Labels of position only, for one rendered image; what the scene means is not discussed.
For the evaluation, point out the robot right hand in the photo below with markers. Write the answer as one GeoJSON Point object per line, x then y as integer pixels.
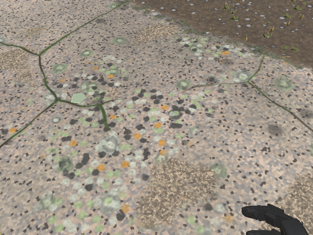
{"type": "Point", "coordinates": [275, 217]}

